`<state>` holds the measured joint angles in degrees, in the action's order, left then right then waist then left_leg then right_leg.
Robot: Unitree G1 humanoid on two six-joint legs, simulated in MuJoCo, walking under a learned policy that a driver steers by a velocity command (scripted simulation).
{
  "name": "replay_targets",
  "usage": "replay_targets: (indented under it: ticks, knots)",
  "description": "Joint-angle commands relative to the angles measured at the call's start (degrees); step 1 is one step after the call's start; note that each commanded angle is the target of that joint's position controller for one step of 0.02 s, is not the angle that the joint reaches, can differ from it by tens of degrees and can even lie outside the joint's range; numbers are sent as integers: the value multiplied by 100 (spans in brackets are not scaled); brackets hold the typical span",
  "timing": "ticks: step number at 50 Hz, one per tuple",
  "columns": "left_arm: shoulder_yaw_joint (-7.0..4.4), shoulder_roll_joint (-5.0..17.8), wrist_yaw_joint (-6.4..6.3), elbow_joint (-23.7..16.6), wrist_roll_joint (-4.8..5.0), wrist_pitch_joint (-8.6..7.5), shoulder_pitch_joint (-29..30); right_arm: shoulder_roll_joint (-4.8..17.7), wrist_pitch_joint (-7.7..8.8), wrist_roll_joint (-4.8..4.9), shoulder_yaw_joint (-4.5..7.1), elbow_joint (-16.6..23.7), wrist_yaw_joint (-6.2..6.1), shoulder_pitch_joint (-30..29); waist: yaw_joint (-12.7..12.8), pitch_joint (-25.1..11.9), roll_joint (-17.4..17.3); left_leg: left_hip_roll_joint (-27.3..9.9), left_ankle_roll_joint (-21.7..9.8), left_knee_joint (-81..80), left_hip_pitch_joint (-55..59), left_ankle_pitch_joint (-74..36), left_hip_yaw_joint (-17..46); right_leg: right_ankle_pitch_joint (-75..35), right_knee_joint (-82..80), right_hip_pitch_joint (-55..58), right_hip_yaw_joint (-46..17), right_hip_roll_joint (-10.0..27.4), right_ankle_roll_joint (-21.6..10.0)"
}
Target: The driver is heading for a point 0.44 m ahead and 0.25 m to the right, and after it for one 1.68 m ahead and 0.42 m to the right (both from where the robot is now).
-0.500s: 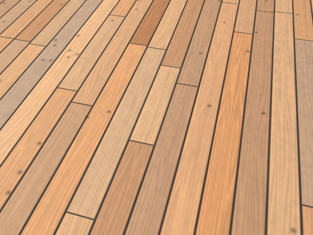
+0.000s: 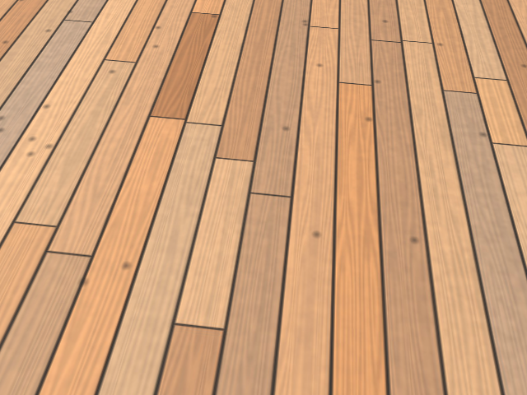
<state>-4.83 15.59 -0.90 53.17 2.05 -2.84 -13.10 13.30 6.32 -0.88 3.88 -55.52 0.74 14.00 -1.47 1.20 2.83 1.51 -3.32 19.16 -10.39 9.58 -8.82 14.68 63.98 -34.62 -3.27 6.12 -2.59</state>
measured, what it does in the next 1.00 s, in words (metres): walks ahead, turning right: right foot, then left foot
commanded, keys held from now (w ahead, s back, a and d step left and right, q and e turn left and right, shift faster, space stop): w+e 0.02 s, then e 0.78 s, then w+e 0.20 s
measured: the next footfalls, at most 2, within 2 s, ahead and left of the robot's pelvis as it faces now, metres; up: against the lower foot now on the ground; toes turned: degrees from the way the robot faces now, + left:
right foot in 0.28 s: +0.29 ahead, -0.14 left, +0.00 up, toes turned -12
left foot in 0.78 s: +0.35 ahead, +0.07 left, +0.00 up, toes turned -32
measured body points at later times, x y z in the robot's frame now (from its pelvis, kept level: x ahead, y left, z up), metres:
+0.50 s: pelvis +0.18 -0.05 -0.01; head +0.23 -0.08 +0.43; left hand +0.39 +0.19 -0.11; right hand +0.27 -0.36 -0.13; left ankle +0.22 +0.12 -0.67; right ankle +0.25 -0.13 -0.74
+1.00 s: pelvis +0.26 -0.02 +0.00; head +0.28 -0.01 +0.45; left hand +0.54 +0.14 -0.10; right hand +0.17 -0.31 -0.09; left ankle +0.31 +0.09 -0.74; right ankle +0.19 -0.14 -0.66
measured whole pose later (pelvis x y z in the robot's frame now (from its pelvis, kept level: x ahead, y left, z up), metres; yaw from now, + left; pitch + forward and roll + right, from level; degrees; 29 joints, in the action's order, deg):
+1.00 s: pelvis +0.26 -0.02 +0.00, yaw -35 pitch +2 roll -1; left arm -6.2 19.5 -0.1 37.5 1.0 2.2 -12.7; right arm 15.3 1.7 -0.4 3.9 -44.8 -2.6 13.8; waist -2.0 -1.2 1.9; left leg -2.8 0.0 22.6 -12.0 13.1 -1.9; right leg 16.7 62.1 -34.0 -2.8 -0.8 2.7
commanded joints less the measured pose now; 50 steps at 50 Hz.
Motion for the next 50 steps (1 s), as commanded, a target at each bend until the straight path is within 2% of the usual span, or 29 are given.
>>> replay_targets:
  ticks: [1,5,7,9,11,13,14,15,16,17,18,19,20,21,23,25,28,31,35,38,39,40,41,42,43,44,45,47,50]
  knots:
    - [-84,190,6,-284,-49,70,-171,745,97,-29,154,272,-101,-220,199,71,-600,-1684,-743,-1274,124,-892,916,-790,-386,-539,-380,273,65]
    - [-10,25,148,-602,-165,4,512,894,-19,-14,163,339,-260,-331,115,229,-587,-1370,-517,-961,-38,-2686,-144,-1846,-1951,-20,289,27,157]
    - [25,-22,234,-790,-191,26,854,1002,-107,42,185,302,-330,-118,-34,167,-560,-1468,-513,-714,274,-3056,-273,-1962,-2351,88,545,-91,156]
    - [3,77,314,-948,-181,70,939,1106,-221,126,221,291,-359,-33,-44,72,-645,-1631,-479,-358,777,-3328,-287,-1633,-2626,75,627,-185,80]
    - [-75,294,379,-1064,-192,103,772,1242,-324,222,281,363,-390,-170,136,-96,-798,-1757,-371,218,1099,-4087,-283,-998,-2764,340,763,-388,-95]
    - [-250,666,404,-938,-167,75,-82,1272,-413,289,311,482,-415,-397,614,-518,-734,-1590,-125,1563,1130,-4409,-351,-996,-3338,1332,919,-755,-359]
    - [-395,1015,308,-849,-186,49,-574,1171,-418,240,276,489,-379,-230,839,-834,-289,-1230,217,2840,625,-3362,-437,-2297,-3898,2353,607,-760,-564]
    - [-485,1590,169,-889,-217,74,-559,522,-372,-109,83,676,-309,98,348,-1288,1084,-588,567,4651,-1088,1277,-364,-5280,-3309,3861,-1079,521,-1081]
    - [-445,1704,208,-1166,-330,47,-407,513,-288,-66,12,801,-216,537,154,-2393,1240,305,768,6271,-2457,3477,779,-5175,-3685,5046,-3576,1673,-2440]
    - [-351,1335,258,-1303,-293,58,-360,919,-246,142,110,808,-153,41,498,-2451,247,-2,628,6441,-2706,2974,1459,-4286,-4038,4780,-3128,1404,-2187]
    - [-287,1093,244,-1365,-210,45,26,929,-257,231,112,949,-168,-363,416,-1774,31,-174,532,6120,-2936,2379,1394,-3435,-4172,4127,-2461,1113,-1855]
    - [-240,910,208,-1399,-124,63,326,891,-317,147,126,861,-251,-443,251,-1234,-393,-399,556,5662,-2868,1972,1368,-2788,-4321,3358,-2017,819,-1536]
    - [-204,789,161,-1437,-116,98,503,991,-404,73,169,884,-320,-479,127,-973,-269,-516,556,5248,-2606,1742,1399,-2358,-4445,2693,-1826,671,-1407]
    - [-193,772,132,-1481,-193,131,557,1023,-488,57,196,908,-334,-467,27,-897,-76,-514,539,5020,-2252,1603,1391,-2078,-4570,2240,-1744,520,-1329]
    - [-232,896,82,-1548,-267,143,543,869,-551,35,176,926,-366,-381,-30,-920,122,-386,582,4526,-2022,1423,1324,-2193,-4620,1943,-1594,348,-1291]
    - [-274,1020,8,-1585,-225,166,434,790,-568,23,149,969,-406,-473,21,-1007,155,-309,673,4031,-2077,1280,1357,-2088,-4587,1993,-1621,302,-1257]
    - [-277,1040,-87,-1691,-180,264,474,802,-602,37,140,1050,-422,-679,109,-1012,282,-257,776,3484,-2099,932,1460,-881,-4628,1943,-1806,188,-1114]
    - [-266,1018,-126,-1771,-190,340,525,817,-571,62,135,1140,-392,-861,196,-840,470,-169,798,2933,-1960,780,1498,49,-4683,1795,-2032,64,-993]
    - [-257,991,-125,-1851,-202,421,462,865,-439,113,135,1192,-303,-831,265,-825,647,-32,706,2139,-1547,937,1494,-193,-4488,1981,-2409,63,-937]
    - [-229,959,-147,-1950,-117,507,567,928,-359,134,181,1080,-194,-319,-39,-809,653,-14,475,594,-569,270,1326,-587,-4101,1842,-2479,-178,-674]
    - [-180,793,-162,-1975,-101,527,430,1215,-361,62,266,1037,-186,-89,-47,-869,276,-665,250,165,114,-37,1736,-32,-3605,1348,-2178,-487,-399]
    - [-122,488,-144,-2077,-85,512,161,1774,-432,-80,375,1113,-227,-258,329,-784,-1386,-2002,-439,-53,606,-945,3083,1482,-2283,264,-972,-1420,-37]
    - [-237,928,-95,-2187,-143,415,336,1618,-449,-230,358,1192,-213,-249,155,-722,-2007,-2594,-1160,-380,354,-812,4052,2076,-1022,-404,-542,-1425,198]
    - [-326,1219,-53,-2106,-151,388,308,1338,-441,-169,287,1367,-249,-521,197,-635,-1461,-2427,-1063,-391,309,11,3658,1517,-377,-510,-631,-1074,255]
    - [-336,1170,-34,-1994,-137,424,261,1125,-452,-52,245,1408,-286,-692,236,-494,-1202,-2002,-720,-421,274,907,3114,1026,-201,-602,-491,-948,304]
    - [-306,1025,-29,-1925,-161,467,185,1043,-453,69,214,1435,-325,-698,201,-381,-1226,-1752,-513,-477,422,1410,2835,707,50,-811,-375,-884,389]
    - [-266,894,11,-1933,-162,476,194,1029,-446,112,191,1419,-358,-577,116,-248,-1233,-1715,-498,-570,472,1514,2671,521,303,-997,-291,-795,457]
    - [-201,729,81,-2064,-105,419,430,1087,-420,71,199,1417,-380,-276,-70,-114,-1194,-1611,-484,-788,514,1635,2273,259,213,-1091,20,-662,529]
    - [-134,595,118,-2285,-95,327,849,1217,-354,53,249,1389,-358,152,-350,-53,-1195,-1720,-576,-932,844,1543,2007,34,-480,-1170,133,-465,610]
